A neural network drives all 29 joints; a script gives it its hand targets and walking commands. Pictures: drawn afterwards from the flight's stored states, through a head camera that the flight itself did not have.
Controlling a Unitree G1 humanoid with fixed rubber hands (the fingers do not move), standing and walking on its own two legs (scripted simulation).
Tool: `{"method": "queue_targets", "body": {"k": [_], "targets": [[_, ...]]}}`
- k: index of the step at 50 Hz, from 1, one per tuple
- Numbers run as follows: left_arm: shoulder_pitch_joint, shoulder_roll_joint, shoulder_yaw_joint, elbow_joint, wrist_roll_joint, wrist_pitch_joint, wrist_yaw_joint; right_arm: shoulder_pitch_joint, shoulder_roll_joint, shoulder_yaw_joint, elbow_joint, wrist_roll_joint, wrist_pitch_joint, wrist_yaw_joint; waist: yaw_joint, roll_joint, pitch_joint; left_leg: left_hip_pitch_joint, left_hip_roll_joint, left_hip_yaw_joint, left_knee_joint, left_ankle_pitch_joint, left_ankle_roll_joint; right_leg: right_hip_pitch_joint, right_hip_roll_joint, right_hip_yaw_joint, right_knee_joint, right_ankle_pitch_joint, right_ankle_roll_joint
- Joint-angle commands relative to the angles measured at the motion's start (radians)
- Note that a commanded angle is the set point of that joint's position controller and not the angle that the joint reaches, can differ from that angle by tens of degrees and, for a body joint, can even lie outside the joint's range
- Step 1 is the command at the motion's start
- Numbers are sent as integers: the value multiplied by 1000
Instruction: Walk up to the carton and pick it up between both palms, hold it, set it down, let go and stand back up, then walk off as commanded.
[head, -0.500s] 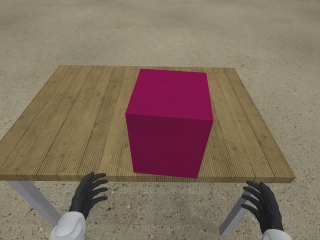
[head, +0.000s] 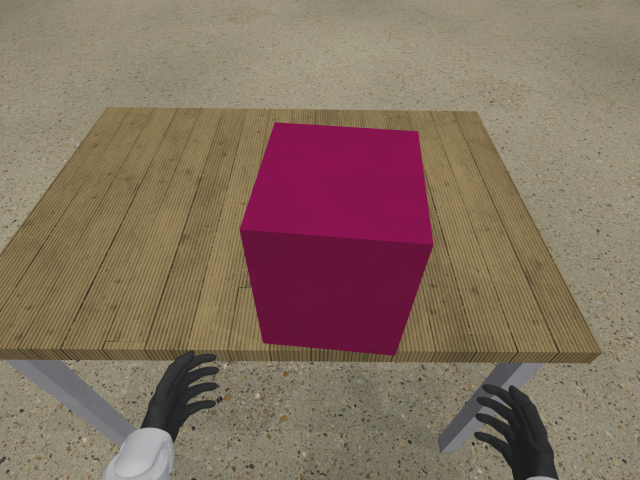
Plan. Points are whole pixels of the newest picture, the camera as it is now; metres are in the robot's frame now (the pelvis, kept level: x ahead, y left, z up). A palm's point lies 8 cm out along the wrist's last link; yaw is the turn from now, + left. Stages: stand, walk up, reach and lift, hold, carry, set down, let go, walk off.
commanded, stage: set down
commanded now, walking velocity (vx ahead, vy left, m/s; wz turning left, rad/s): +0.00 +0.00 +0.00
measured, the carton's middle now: (336, 242) +0.43 +0.01 +0.05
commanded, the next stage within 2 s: let go in 1.18 s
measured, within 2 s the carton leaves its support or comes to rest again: neither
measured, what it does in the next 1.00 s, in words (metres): stands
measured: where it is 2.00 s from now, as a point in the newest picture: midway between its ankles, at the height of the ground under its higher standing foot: outside the picture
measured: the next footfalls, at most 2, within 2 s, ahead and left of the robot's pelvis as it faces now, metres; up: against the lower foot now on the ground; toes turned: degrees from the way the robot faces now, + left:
none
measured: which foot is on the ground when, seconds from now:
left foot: down 0.00-1.00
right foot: down 0.00-1.00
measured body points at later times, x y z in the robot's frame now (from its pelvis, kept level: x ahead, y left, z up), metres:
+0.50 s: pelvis +0.01 +0.00 +0.00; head +0.03 +0.01 +0.45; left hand +0.19 +0.22 -0.06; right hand +0.16 -0.22 -0.06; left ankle +0.03 +0.12 -0.74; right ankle +0.00 -0.11 -0.74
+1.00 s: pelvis +0.01 +0.00 +0.00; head +0.03 +0.01 +0.45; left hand +0.17 +0.23 -0.09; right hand +0.16 -0.22 -0.08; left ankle +0.03 +0.12 -0.74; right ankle +0.00 -0.11 -0.74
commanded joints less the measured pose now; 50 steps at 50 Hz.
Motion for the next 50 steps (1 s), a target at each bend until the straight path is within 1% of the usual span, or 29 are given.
{"method": "queue_targets", "body": {"k": [1, 6, 7, 9, 10, 11, 12, 13, 14, 15, 16, 17, 18, 20, 21, 22, 24, 26, 29, 30, 32, 34, 36, 37, 38, 42, 43, 44, 50], "targets": [[29, 128, 59, -50, 67, -85, -7, -74, -125, -3, -114, -48, -141, 13, 42, 87, -113, 241, -21, 27, -28, 177, -21, -139, 5, 6, -157, 111, -4], [50, 108, 58, -8, 95, -108, -12, -62, -161, -9, 12, -54, -197, 30, 31, 92, -160, 303, -15, 22, 1, 275, -38, -126, 19, -3, -149, 172, -6], [56, 87, 55, 40, 111, -108, -9, -73, -176, -2, 53, -57, -205, 40, 48, 104, -128, 306, -14, 26, -5, 275, -43, -146, 27, -11, -148, 161, -13], [81, 118, 67, 15, 93, -140, -23, -28, -176, -4, 17, -58, -240, 26, 23, 50, -177, 293, -29, 34, 10, 324, -34, -85, 18, -8, -136, 302, 8], [68, 124, 61, -15, 91, -155, -19, -54, -166, 20, -17, -37, -259, 27, 42, 51, -175, 302, -28, 33, 5, 317, -37, -113, 16, -8, -141, 298, 13], [86, 88, 52, 98, 127, -141, -20, -46, -181, 20, 129, -66, -249, 40, 27, 95, -119, 319, -23, 26, 4, 317, -50, -137, 17, -11, -143, 286, 6], [84, 106, 64, 78, 121, -147, -25, -46, -173, 18, 102, -56, -267, 36, 27, 85, -147, 315, -30, 34, 6, 324, -45, -115, 15, -9, -153, 288, 4], [77, 92, 66, 149, 144, -140, -27, -65, -202, 9, 196, -75, -262, 45, 37, 80, -108, 303, -27, 27, -2, 292, -48, -137, 20, -18, -146, 255, 3], [60, 106, 54, 75, 111, -162, -25, -78, -190, 13, 126, -75, -282, 41, 26, 61, -143, 290, -23, 32, 3, 297, -43, -122, 20, -21, -141, 258, 6], [63, 105, 44, 125, 115, -166, -23, -77, -190, 22, 167, -81, -287, 45, 35, 84, -136, 295, -25, 35, 2, 280, -45, -122, 14, -17, -146, 244, 4], [43, 123, 44, 17, 97, -190, -14, -92, -191, 9, 72, -70, -308, 45, 31, 73, -170, 285, -20, 38, -1, 290, -38, -115, 18, -21, -134, 262, 7], [44, 92, 41, 87, 121, -184, -8, -97, -198, 15, 147, -75, -306, 56, 38, 95, -142, 295, -19, 34, -1, 281, -44, -145, 24, -27, -141, 212, -4], [37, 97, 43, 52, 109, -187, -1, -103, -201, 9, 132, -60, -310, 60, 47, 99, -157, 280, -16, 33, -4, 272, -43, -134, 25, -30, -135, 203, -8], [38, 87, 46, 157, 121, -179, -11, -99, -208, 23, 196, -78, -309, 61, 20, 61, -139, 264, -19, 35, -1, 239, -31, -122, 16, -29, -129, 230, 3], [28, 101, 55, 148, 126, -182, -11, -107, -202, 21, 181, -75, -319, 62, 46, 72, -137, 255, -26, 47, -7, 222, -27, -124, 6, -24, -132, 234, 5], [22, 98, 51, 204, 138, -175, -16, -124, -201, 32, 255, -90, -308, 64, 31, 67, -108, 262, -29, 40, -3, 202, -33, -143, 5, -24, -137, 227, 7], [34, 85, 59, 223, 145, -169, -18, -114, -214, 35, 279, -97, -314, 70, 44, 62, -110, 274, -28, 49, -6, 207, -32, -156, 10, -30, -143, 205, 3], [-15, 112, 34, 110, 106, -195, -6, -153, -216, 11, 197, -86, -336, 71, 48, 71, -148, 264, -26, 44, -3, 211, -35, -146, 9, -41, -131, 208, 5], [-18, 73, 33, 266, 140, -184, 1, -177, -222, 14, 337, -111, -329, 89, 34, 62, -108, 234, -16, 37, -11, 150, -34, -167, 16, -44, -133, 111, -10], [-27, 105, 34, 193, 118, -193, 6, -167, -222, 21, 278, -97, -337, 85, 43, 69, -151, 232, -19, 49, -7, 146, -27, -153, 8, -39, -128, 120, -6], [-41, 81, 29, 240, 125, -187, 8, -192, -215, 29, 292, -104, -338, 93, 39, 57, -108, 219, -18, 46, -13, 128, -27, -164, 16, -46, -134, 86, -14], [-52, 98, 29, 187, 127, -190, 17, -199, -229, 14, 275, -103, -342, 97, 53, 89, -127, 219, -15, 49, -14, 121, -28, -175, 12, -49, -123, 71, -14], [-50, 90, 34, 272, 130, -176, 8, -188, -222, 23, 361, -118, -324, 96, 38, 73, -77, 207, -22, 59, -16, 101, -23, -177, 3, -36, -134, 65, -11], [-39, 108, 40, 233, 124, -185, 11, -192, -213, 18, 309, -121, -333, 94, 37, 67, -124, 215, -21, 59, -11, 112, -22, -167, 2, -36, -134, 81, -11], [-66, 86, 30, 290, 136, -170, 10, -224, -222, 2, 388, -137, -327, 103, 24, 80, -96, 189, -13, 52, -17, 75, -27, -167, 9, -43, -123, 46, -17], [-73, 95, 33, 282, 145, -182, 15, -243, -217, -4, 409, -144, -340, 107, 31, 80, -119, 205, -14, 54, -3, 84, -29, -192, 2, -44, -117, 52, -15], [-89, 75, 35, 330, 162, -172, 18, -257, -232, -18, 471, -162, -342, 113, 33, 80, -88, 192, -15, 52, -12, 62, -30, -203, 12, -51, -119, 15, -22], [-90, 109, 38, 255, 138, -181, 22, -244, -221, -14, 423, -146, -352, 107, 36, 80, -132, 187, -15, 51, 0, 76, -35, -169, 11, -44, -110, 36, -18], [-70, 95, 44, 331, 157, -185, 20, -247, -226, -21, 478, -154, -381, 110, 20, 65, -145, 233, -21, 54, 22, 145, -32, -196, 10, -41, -116, 106, -9]]}}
